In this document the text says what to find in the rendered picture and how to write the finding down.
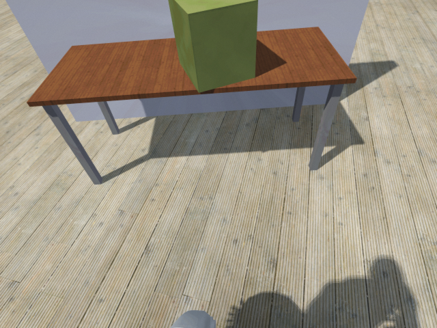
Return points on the table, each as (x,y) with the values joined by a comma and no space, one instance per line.
(285,58)

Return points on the carton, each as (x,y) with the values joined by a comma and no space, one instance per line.
(216,40)

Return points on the robot left thigh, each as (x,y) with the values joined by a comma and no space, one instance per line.
(194,319)

